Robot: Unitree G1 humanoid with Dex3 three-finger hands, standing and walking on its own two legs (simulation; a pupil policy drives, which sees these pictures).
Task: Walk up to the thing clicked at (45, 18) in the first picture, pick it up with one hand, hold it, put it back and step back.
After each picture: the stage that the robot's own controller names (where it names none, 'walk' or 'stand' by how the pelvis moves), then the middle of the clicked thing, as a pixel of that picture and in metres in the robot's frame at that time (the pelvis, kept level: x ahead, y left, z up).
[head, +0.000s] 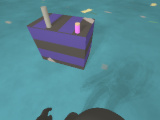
stand; (46, 17) +1.10 +0.66 +0.08
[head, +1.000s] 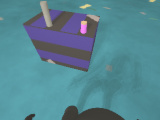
walk; (46, 14) +0.99 +0.55 +0.11
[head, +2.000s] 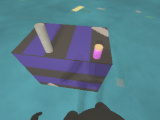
walk; (45, 39) +0.58 +0.40 +0.09
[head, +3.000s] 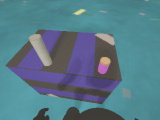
stand; (42, 52) +0.42 +0.39 +0.11
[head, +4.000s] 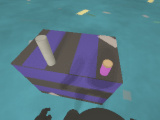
stand; (47, 52) +0.43 +0.36 +0.08
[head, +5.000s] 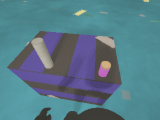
stand; (44, 55) +0.41 +0.37 +0.08
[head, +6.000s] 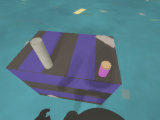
stand; (43, 55) +0.41 +0.37 +0.08
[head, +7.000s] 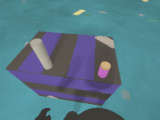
stand; (43, 55) +0.40 +0.37 +0.08
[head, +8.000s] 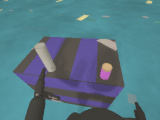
rise first; (46, 58) +0.39 +0.38 +0.08
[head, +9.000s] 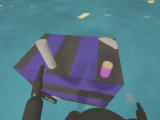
go down; (47, 55) +0.41 +0.38 +0.09
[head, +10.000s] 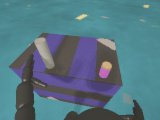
go down; (46, 54) +0.42 +0.37 +0.09
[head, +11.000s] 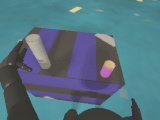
go down; (40, 54) +0.39 +0.36 +0.11
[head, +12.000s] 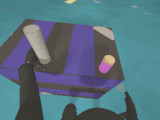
close in; (40, 47) +0.41 +0.33 +0.13
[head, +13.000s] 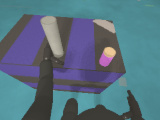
close; (54, 40) +0.46 +0.24 +0.15
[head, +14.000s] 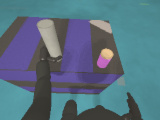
lift; (52, 44) +0.43 +0.24 +0.16
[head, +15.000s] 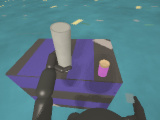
lift; (63, 52) +0.29 +0.15 +0.28
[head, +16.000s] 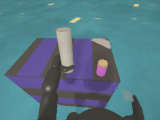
lift; (66, 52) +0.34 +0.16 +0.23
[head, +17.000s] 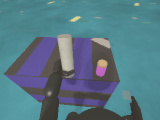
hold; (67, 57) +0.34 +0.16 +0.19
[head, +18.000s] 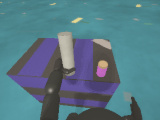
hold; (67, 55) +0.34 +0.16 +0.20
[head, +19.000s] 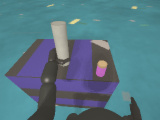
crouch; (61, 46) +0.37 +0.19 +0.25
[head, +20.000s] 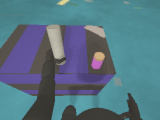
lower; (57, 47) +0.45 +0.21 +0.13
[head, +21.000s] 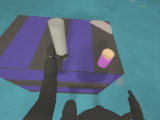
lower; (59, 42) +0.44 +0.20 +0.15
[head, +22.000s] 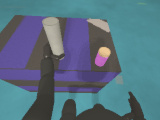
lower; (56, 42) +0.44 +0.21 +0.16
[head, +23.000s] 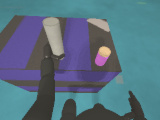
lower; (56, 42) +0.44 +0.21 +0.16
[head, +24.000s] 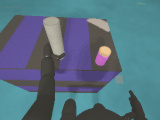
rest; (56, 42) +0.45 +0.21 +0.16
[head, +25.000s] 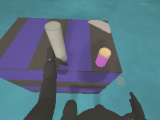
withdraw; (58, 45) +0.43 +0.20 +0.15
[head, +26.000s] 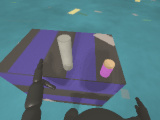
sink last; (66, 55) +0.39 +0.19 +0.14
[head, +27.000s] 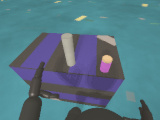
stand; (69, 51) +0.45 +0.21 +0.14
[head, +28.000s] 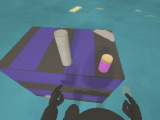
stand; (64, 50) +0.42 +0.20 +0.15
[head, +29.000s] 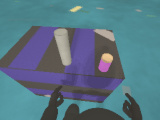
stand; (64, 49) +0.42 +0.20 +0.15
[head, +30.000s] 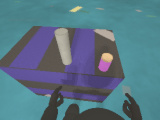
stand; (64, 49) +0.43 +0.20 +0.15
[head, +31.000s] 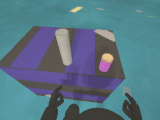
stand; (65, 49) +0.42 +0.20 +0.15
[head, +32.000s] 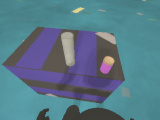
stand; (69, 51) +0.43 +0.19 +0.12
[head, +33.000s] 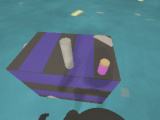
walk; (67, 55) +0.43 +0.20 +0.08
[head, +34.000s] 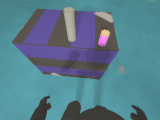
walk; (70, 26) +0.64 +0.22 +0.10
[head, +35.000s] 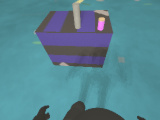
walk; (76, 16) +0.96 +0.25 +0.10
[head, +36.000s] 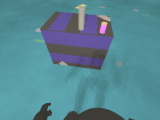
stand; (81, 19) +1.01 +0.18 +0.08
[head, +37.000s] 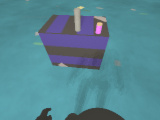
stand; (77, 20) +1.02 +0.22 +0.08
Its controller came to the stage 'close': yes
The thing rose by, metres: 0.20
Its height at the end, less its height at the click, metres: +0.00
